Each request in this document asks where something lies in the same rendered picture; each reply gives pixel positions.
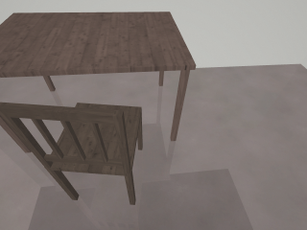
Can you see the table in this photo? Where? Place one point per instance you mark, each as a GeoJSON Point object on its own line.
{"type": "Point", "coordinates": [44, 44]}

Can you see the chair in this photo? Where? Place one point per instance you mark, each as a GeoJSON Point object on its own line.
{"type": "Point", "coordinates": [96, 138]}

